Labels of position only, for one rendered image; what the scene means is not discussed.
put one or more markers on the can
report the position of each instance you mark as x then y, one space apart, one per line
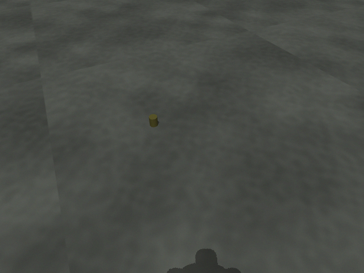
153 120

